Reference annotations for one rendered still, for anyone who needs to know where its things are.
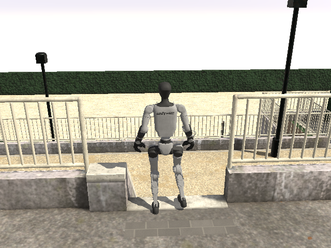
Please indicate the left robot hand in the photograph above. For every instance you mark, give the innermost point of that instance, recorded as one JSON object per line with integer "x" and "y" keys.
{"x": 136, "y": 146}

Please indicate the right robot forearm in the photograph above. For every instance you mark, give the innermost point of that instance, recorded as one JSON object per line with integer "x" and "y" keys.
{"x": 189, "y": 135}

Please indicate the robot left upper arm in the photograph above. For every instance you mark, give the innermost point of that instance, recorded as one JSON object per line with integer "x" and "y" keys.
{"x": 146, "y": 117}

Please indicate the left robot forearm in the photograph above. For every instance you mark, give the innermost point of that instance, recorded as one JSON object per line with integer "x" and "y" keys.
{"x": 139, "y": 136}

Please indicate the right robot shin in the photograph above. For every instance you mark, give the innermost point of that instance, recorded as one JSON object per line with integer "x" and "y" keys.
{"x": 180, "y": 183}

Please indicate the robot right upper arm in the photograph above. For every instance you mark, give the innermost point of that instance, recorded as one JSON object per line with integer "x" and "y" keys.
{"x": 184, "y": 117}

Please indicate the right robot hand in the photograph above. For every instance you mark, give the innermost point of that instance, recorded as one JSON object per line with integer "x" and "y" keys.
{"x": 186, "y": 143}

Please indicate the left robot foot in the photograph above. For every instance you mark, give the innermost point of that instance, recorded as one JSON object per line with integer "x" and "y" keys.
{"x": 155, "y": 209}

